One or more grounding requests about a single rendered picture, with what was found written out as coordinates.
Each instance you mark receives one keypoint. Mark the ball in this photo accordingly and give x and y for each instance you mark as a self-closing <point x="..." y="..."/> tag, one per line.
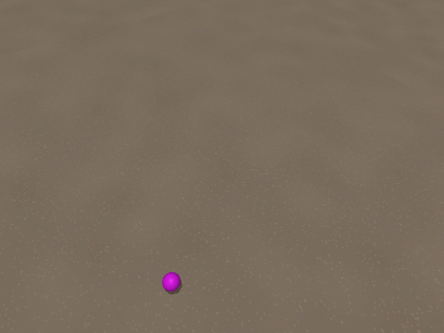
<point x="171" y="281"/>

